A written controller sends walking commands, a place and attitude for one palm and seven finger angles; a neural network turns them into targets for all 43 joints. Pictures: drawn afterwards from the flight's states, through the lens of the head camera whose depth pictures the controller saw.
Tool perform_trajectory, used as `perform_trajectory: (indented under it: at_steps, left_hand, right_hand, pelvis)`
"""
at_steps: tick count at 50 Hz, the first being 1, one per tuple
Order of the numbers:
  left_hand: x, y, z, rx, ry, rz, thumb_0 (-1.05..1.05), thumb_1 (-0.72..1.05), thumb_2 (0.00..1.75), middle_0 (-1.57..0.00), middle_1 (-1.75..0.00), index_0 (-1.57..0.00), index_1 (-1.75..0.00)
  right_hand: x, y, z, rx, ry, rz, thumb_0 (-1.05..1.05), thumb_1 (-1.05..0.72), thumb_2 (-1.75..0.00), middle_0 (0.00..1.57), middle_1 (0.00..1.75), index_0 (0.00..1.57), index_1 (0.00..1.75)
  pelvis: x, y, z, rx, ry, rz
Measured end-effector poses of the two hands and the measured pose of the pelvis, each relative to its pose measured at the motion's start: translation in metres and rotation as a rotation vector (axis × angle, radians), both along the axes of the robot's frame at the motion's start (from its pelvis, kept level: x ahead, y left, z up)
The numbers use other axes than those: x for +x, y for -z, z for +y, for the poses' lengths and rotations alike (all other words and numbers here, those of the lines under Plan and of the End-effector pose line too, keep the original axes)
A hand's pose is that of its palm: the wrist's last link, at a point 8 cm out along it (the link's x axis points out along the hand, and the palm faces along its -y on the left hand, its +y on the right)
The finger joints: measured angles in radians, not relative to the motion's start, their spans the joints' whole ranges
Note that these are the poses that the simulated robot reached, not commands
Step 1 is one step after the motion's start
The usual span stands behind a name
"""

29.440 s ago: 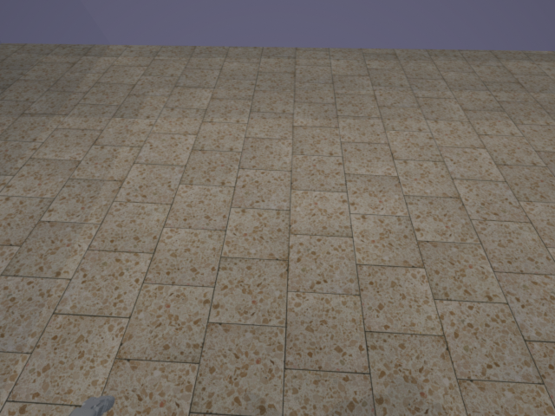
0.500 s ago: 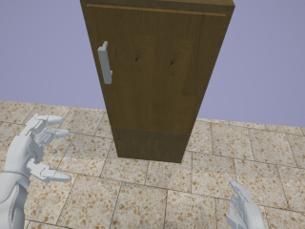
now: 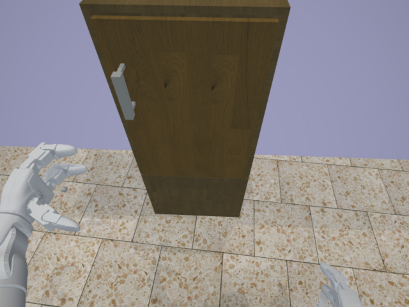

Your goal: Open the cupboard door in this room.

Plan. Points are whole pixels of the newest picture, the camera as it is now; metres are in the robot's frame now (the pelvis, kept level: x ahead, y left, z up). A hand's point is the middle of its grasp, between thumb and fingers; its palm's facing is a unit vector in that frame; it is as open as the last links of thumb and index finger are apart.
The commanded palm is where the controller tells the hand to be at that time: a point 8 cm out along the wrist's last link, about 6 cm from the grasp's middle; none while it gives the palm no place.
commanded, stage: raise the hand with hooked fingers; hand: left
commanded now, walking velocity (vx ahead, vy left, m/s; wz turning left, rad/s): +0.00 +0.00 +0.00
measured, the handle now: (125, 92) +0.59 +0.24 +0.08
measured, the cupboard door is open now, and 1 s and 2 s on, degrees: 0 0 0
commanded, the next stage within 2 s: move the hooked fingers beside the handle in 0.30 s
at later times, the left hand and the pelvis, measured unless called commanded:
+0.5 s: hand (55, 192) +0.29 +0.28 +0.09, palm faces +0.04 -1.00 +0.00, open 14.0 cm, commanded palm +0.27 +0.33 +0.10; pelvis -0.01 +0.01 +0.00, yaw +1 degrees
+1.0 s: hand (71, 155) +0.37 +0.29 +0.09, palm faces +0.02 -1.00 +0.00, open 14.0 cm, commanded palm +0.35 +0.34 +0.09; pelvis -0.01 +0.01 -0.01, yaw +0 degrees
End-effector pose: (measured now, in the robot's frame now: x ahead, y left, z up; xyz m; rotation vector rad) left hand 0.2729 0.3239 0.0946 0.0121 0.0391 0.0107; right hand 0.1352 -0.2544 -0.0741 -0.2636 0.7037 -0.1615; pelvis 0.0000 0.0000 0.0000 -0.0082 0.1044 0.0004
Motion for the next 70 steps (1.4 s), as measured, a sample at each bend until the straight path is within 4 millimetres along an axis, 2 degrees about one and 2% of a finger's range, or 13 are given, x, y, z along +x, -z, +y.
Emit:
perform_trajectory:
  at_steps: [6, 17, 25, 34, 40, 52, 62, 70]
  left_hand:
    - [-0.005, 0.004, 0.000, 0.002, -0.038, -0.023, -0.01, -0.50, 0.30, -0.30, -1.19, -0.30, -1.20]
    - [-0.010, -0.003, 0.007, 0.008, -0.028, -0.032, -0.01, -0.50, 0.30, -0.30, -1.20, -0.30, -1.20]
    - [-0.009, 0.001, 0.012, -0.007, -0.033, -0.022, -0.01, -0.50, 0.30, -0.30, -1.20, -0.30, -1.20]
    - [0.025, -0.002, 0.011, -0.009, -0.009, -0.041, -0.01, -0.50, 0.30, -0.30, -1.20, -0.30, -1.20]
    - [0.050, -0.001, 0.015, -0.007, -0.003, -0.019, -0.01, -0.50, 0.30, -0.30, -1.20, -0.30, -1.20]
    - [0.082, 0.002, 0.017, -0.009, -0.004, -0.015, -0.01, -0.50, 0.30, -0.30, -1.20, -0.30, -1.20]
    - [0.111, -0.004, 0.019, -0.013, 0.009, -0.037, -0.01, -0.50, 0.30, -0.30, -1.20, -0.30, -1.20]
    - [0.135, 0.002, 0.024, -0.013, 0.002, 0.002, -0.01, -0.50, 0.30, -0.30, -1.20, -0.30, -1.20]
  right_hand:
    - [-0.002, -0.002, 0.001, -0.005, -0.005, 0.003, 0.01, -0.90, -0.90, 0.21, 0.30, 0.20, 0.30]
    - [0.006, -0.002, 0.017, 0.020, -0.026, -0.025, 0.01, -0.90, -0.90, 0.21, 0.30, 0.20, 0.30]
    - [0.008, -0.003, 0.023, 0.014, -0.048, -0.029, 0.01, -0.90, -0.90, 0.21, 0.30, 0.20, 0.31]
    - [-0.007, 0.002, 0.018, -0.016, -0.032, 0.026, 0.01, -0.90, -0.90, 0.21, 0.30, 0.20, 0.31]
    - [-0.029, 0.008, 0.009, -0.025, 0.011, 0.089, 0.01, -0.90, -0.90, 0.21, 0.30, 0.20, 0.31]
    - [-0.072, 0.021, -0.003, -0.039, 0.074, 0.250, 0.01, -0.90, -0.90, 0.21, 0.30, 0.20, 0.30]
    - [-0.089, 0.025, -0.006, -0.046, 0.111, 0.320, 0.01, -0.90, -0.90, 0.21, 0.30, 0.20, 0.30]
    - [-0.105, 0.029, -0.007, -0.059, 0.129, 0.392, 0.01, -0.90, -0.90, 0.21, 0.30, 0.20, 0.30]
  pelvis:
    - [-0.003, 0.000, -0.001, 0.000, 0.002, -0.007]
    - [-0.005, -0.001, 0.003, -0.003, -0.004, -0.018]
    - [-0.009, 0.000, 0.006, -0.005, -0.011, -0.019]
    - [-0.014, 0.002, 0.007, -0.007, -0.016, 0.000]
    - [-0.014, 0.004, 0.008, -0.007, -0.003, 0.026]
    - [-0.012, 0.008, 0.009, -0.009, 0.006, 0.070]
    - [-0.013, 0.011, 0.010, -0.013, 0.011, 0.104]
    - [-0.017, 0.016, 0.011, -0.017, 0.012, 0.142]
